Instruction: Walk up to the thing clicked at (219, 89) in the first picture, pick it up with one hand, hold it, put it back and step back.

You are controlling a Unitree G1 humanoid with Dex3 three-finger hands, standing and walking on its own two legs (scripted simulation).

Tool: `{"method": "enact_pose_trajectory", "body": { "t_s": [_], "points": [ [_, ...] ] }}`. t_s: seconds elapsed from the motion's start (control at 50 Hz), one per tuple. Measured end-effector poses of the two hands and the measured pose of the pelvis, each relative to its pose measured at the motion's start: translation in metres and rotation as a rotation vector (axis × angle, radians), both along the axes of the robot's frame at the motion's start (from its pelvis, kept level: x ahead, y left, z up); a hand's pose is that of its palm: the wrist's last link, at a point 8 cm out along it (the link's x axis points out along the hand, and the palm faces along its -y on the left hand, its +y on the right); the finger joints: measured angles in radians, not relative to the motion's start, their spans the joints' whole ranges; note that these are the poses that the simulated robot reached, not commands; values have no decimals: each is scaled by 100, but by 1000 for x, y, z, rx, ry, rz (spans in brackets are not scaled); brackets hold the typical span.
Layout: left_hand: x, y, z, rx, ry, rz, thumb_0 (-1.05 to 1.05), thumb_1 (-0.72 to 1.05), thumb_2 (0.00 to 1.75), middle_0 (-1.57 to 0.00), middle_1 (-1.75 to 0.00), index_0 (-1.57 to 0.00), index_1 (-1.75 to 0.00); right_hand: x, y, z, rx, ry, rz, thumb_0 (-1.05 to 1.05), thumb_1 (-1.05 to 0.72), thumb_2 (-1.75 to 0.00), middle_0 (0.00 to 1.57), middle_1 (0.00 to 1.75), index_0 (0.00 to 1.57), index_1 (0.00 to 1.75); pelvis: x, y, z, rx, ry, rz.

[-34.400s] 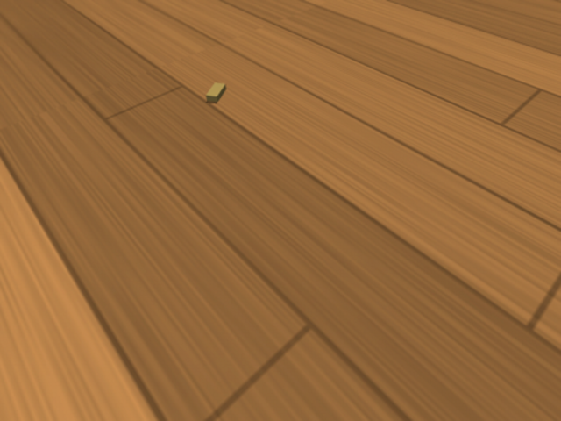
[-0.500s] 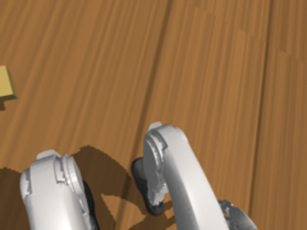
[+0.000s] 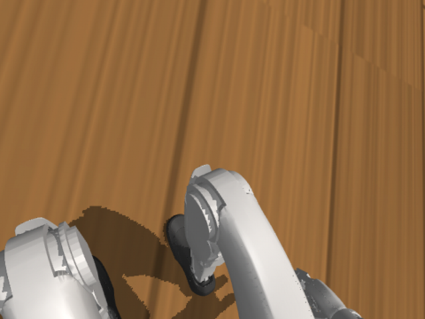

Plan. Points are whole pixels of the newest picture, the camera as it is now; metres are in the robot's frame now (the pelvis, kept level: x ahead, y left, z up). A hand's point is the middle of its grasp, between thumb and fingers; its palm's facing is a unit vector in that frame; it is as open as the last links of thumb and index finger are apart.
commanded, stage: rest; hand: left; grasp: from above
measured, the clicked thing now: out of the picture +0.47 +0.35 -0.26
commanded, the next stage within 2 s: open in 0.86 s
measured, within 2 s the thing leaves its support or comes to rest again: rests again in 0.56 s
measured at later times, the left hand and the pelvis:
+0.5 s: hand out of the picture +0.46 +0.34 -0.25, palm faces -0.46 -0.15 -0.88, open 10.1 cm; pelvis +0.00 +0.00 +0.00, yaw -2 degrees
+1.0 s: hand out of the picture +0.47 +0.34 -0.26, palm faces -0.45 -0.15 -0.88, open 10.2 cm; pelvis +0.00 +0.00 -0.01, yaw -3 degrees
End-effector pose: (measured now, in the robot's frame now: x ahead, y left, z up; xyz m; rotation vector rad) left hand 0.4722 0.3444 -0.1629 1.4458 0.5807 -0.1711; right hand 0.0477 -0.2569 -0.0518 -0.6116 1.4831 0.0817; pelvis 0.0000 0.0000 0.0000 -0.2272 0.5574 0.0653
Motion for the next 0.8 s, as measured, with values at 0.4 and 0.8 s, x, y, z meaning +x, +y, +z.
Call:
{"method": "enact_pose_trajectory", "body": {
  "t_s": [0.4, 0.8],
  "points": [
    [-1, 3, -26, -6, 2, 16, -1, 2, 38, -68, -50, -73, -44, -8, 1, 10, -10, 41, 56, 0, -90, -89, 20, 30, 20, 30, -1, 0, -4, -21, -35, -13],
    [0, 0, -36, -4, -1, 12, -1, 3, 39, -65, -51, -71, -46, -6, 10, 12, 15, 22, 101, 0, -90, -89, 20, 30, 20, 30, -3, 2, -6, -36, -55, -24]
  ]
}}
